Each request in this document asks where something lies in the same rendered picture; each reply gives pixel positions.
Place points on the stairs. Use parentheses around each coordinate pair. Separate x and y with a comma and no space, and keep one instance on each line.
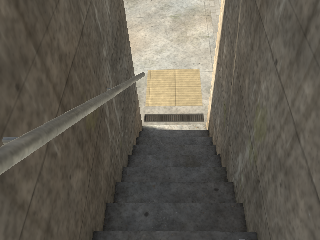
(174,188)

